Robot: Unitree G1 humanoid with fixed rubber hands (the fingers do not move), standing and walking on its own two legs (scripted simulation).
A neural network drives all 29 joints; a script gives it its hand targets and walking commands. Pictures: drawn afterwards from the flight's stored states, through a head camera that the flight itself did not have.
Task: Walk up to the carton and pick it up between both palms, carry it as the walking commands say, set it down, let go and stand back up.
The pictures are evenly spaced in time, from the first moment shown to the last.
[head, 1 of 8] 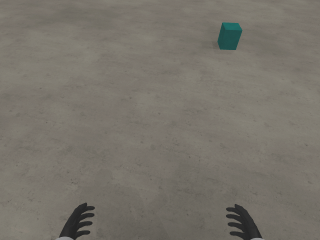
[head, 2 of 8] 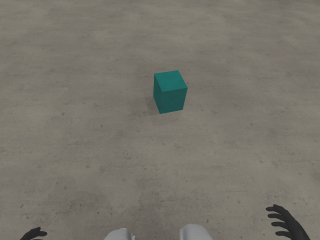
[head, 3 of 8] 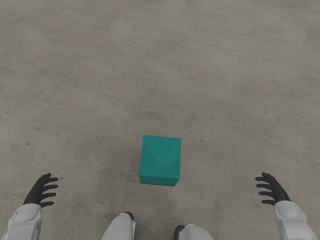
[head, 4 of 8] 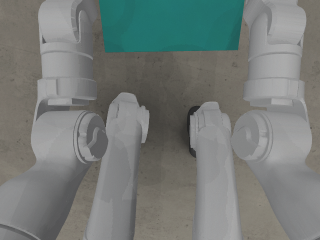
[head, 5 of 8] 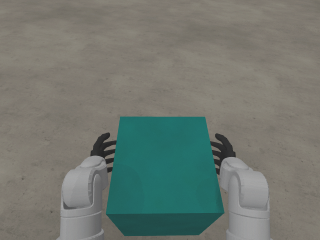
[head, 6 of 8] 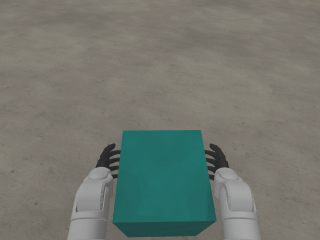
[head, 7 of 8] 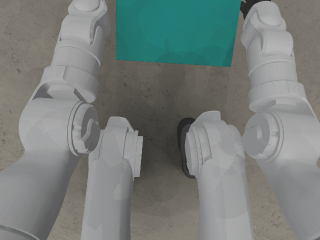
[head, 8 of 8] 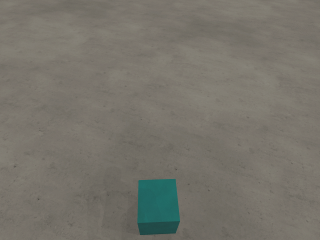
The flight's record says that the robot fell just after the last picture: no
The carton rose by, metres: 0.66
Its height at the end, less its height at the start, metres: +0.00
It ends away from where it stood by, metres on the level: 0.21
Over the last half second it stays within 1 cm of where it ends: yes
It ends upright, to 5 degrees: yes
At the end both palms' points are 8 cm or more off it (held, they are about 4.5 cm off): yes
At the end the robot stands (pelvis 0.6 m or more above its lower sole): yes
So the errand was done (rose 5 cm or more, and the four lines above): yes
